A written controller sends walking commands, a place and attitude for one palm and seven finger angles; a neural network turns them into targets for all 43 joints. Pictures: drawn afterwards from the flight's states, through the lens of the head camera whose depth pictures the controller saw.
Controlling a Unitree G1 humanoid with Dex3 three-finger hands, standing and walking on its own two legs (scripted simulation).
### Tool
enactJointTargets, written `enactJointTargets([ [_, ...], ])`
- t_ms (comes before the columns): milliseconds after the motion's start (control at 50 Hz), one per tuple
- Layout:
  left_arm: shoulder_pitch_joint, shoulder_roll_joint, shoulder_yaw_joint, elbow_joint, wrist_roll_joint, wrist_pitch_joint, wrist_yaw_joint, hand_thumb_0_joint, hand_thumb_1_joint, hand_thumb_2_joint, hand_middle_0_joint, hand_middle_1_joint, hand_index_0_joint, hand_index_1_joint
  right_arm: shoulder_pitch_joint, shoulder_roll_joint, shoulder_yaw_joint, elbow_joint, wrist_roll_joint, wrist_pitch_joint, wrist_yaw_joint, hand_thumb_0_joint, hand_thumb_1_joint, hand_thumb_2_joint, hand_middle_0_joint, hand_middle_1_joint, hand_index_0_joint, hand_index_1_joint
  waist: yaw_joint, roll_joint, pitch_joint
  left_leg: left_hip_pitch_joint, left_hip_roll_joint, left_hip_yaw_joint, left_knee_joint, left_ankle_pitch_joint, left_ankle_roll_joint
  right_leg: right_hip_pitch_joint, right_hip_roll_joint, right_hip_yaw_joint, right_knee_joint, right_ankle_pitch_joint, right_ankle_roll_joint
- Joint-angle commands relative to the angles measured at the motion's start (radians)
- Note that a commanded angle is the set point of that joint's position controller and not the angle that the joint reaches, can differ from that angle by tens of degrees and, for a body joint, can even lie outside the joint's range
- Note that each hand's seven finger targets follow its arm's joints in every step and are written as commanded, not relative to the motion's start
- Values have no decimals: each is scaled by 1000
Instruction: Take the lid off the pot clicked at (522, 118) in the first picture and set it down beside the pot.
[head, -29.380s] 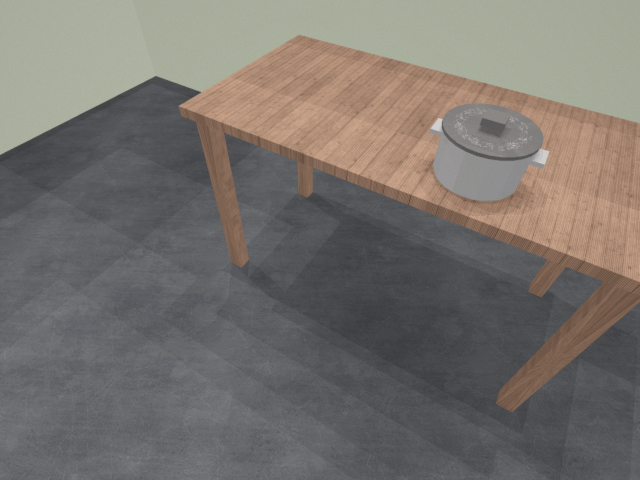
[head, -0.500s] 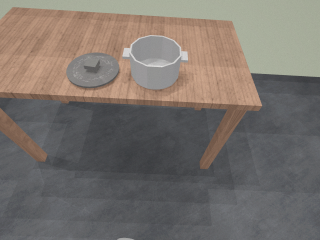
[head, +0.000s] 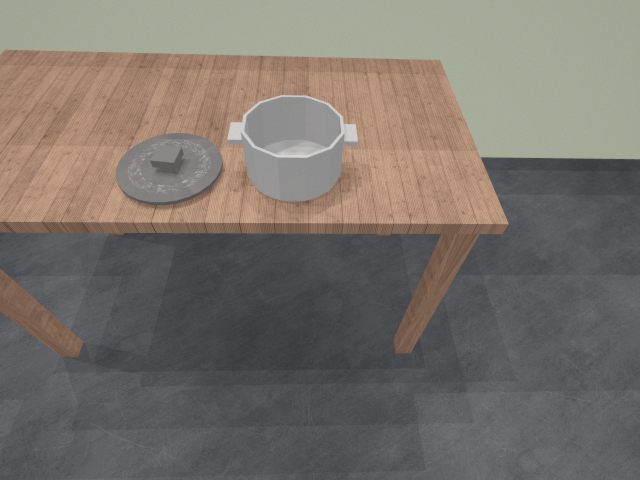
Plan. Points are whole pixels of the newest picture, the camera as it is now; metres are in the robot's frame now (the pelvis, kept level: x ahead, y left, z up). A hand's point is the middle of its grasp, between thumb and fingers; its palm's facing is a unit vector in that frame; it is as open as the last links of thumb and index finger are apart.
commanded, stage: let the arm hang, fingers relaxed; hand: left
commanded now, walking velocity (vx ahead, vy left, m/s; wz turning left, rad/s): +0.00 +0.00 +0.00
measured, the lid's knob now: (167, 157) +0.65 +0.33 -0.03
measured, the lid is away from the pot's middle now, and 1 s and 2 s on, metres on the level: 0.24 0.24 0.24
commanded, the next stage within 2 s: look to check the result in 1.04 s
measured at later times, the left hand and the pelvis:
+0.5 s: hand out of the picture +0.04 +0.18 -0.18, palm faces +0.01 -0.98 -0.20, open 7.4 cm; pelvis +0.01 +0.00 +0.00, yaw -1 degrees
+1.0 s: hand out of the picture +0.05 +0.18 -0.18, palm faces +0.01 -0.98 -0.20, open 7.4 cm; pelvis +0.01 +0.00 +0.00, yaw -1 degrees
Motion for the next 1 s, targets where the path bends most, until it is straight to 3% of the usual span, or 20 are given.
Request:
enactJointTargets([
  [0, 66, 107, 31, -40, 2, -8, 11, 0, 900, 900, -200, -300, -200, -300, 70, -122, -24, -40, -1, -15, -8, 0, -900, -900, 200, 300, 200, 300, 2, 45, -41, 72, 85, -54, -71, 341, 63, -39, -65, -1, -38, 351, -49],
  [80, 82, 110, 32, -36, -2, -14, 13, 0, 900, 900, -200, -300, -200, -300, 83, -122, -24, -36, 1, -18, -9, 0, -900, -900, 200, 300, 200, 300, 0, 19, -109, 123, 80, -32, -38, 418, 58, -3, -75, 5, -33, 445, -50],
  [180, 94, 109, 32, -30, 0, -13, 15, 0, 900, 900, -200, -300, -200, -300, 90, -117, -24, -30, 3, -15, -10, 0, -900, -900, 200, 300, 200, 300, -3, 1, -93, 121, 75, -20, -35, 393, 54, -3, -79, 11, -39, 463, -52],
  [200, 85, 107, 32, -31, 1, -11, 16, 0, 900, 900, -200, -300, -200, -300, 87, -113, -24, -27, 3, -14, -11, 0, -900, -900, 200, 300, 200, 300, -4, 7, -56, 107, 75, -24, -44, 379, 55, -21, -74, 13, -40, 445, -52],
  [280, 101, 104, 30, -21, -1, -11, 14, 0, 900, 900, -200, -300, -200, -300, 91, -114, -24, -22, 2, -14, -10, 0, -900, -900, 200, 300, 200, 300, -3, 36, -73, 124, 79, -23, -49, 360, 58, -25, -72, 15, -47, 413, -53],
  [300, 93, 104, 30, -22, 1, -9, 14, 0, 900, 900, -200, -300, -200, -300, 91, -113, -23, -22, 4, -13, -11, 0, -900, -900, 200, 300, 200, 300, -5, 39, -43, 111, 82, -31, -61, 348, 61, -38, -67, 10, -45, 389, -53],
  [380, 112, 97, 29, -8, -1, -13, 14, 0, 900, 900, -200, -300, -200, -300, 102, -114, -22, -17, 4, -17, -13, 0, -900, -900, 200, 300, 200, 300, -4, 40, -91, 148, 88, -26, -54, 399, 64, -26, -67, 9, -39, 416, -52],
  [400, 107, 96, 29, -9, 1, -12, 15, 0, 900, 900, -200, -300, -200, -300, 102, -111, -24, -16, 5, -15, -14, 0, -900, -900, 200, 300, 200, 300, -4, 27, -68, 140, 89, -26, -57, 396, 64, -34, -66, 5, -39, 411, -51],
  [480, 122, 90, 30, -1, -1, -15, 16, 0, 900, 900, -200, -300, -200, -300, 103, -107, -23, -11, 5, -17, -15, 0, -900, -900, 200, 300, 200, 300, -3, 32, -87, 154, 83, -14, -40, 422, 59, -21, -72, 11, -38, 462, -52],
  [500, 118, 91, 30, -2, 1, -12, 17, 0, 900, 900, -200, -300, -200, -300, 98, -102, -23, -11, 7, -15, -15, 0, -900, -900, 200, 300, 200, 300, -3, 29, -51, 138, 82, -16, -50, 393, 59, -39, -70, 13, -43, 438, -52],
  [600, 119, 86, 31, 1, 3, -11, 16, 0, 900, 900, -200, -300, -200, -300, 94, -99, -23, -11, 5, -14, -13, 0, -900, -900, 200, 300, 200, 300, -1, 18, -37, 125, 83, -20, -64, 344, 61, -46, -67, 16, -51, 395, -51],
  [740, 116, 89, 33, 0, 1, -13, 14, 0, 900, 900, -200, -300, -200, -300, 88, -97, -23, -13, 3, -13, -10, 0, -900, -900, 200, 300, 200, 300, -2, 28, -43, 115, 76, -16, -66, 292, 56, -45, -71, 33, -65, 384, -54],
  [780, 114, 87, 34, -2, 0, -16, 15, 0, 900, 900, -200, -300, -200, -300, 97, -101, -24, -12, 4, -16, -12, 0, -900, -900, 200, 300, 200, 300, -4, 22, -67, 138, 82, -13, -60, 353, 57, -38, -69, 27, -51, 425, -53],
  [860, 115, 86, 36, -1, 1, -15, 14, 0, 900, 900, -200, -300, -200, -300, 97, -101, -23, -7, 4, -17, -13, 0, -900, -900, 200, 300, 200, 300, -1, 40, -66, 143, 86, -17, -66, 377, 60, -39, -66, 17, -46, 413, -50],
  [900, 110, 85, 34, -1, 2, -12, 15, 0, 900, 900, -200, -300, -200, -300, 92, -99, -23, -9, 5, -15, -14, 0, -900, -900, 200, 300, 200, 300, 0, 26, -29, 122, 85, -20, -74, 349, 60, -52, -64, 18, -53, 389, -50],
  [980, 112, 85, 34, 3, 1, -13, 14, 0, 900, 900, -200, -300, -200, -300, 92, -96, -23, -7, 4, -14, -11, 0, -900, -900, 200, 300, 200, 300, 1, 16, -37, 118, 78, -17, -72, 318, 56, -47, -69, 26, -62, 386, -51],
])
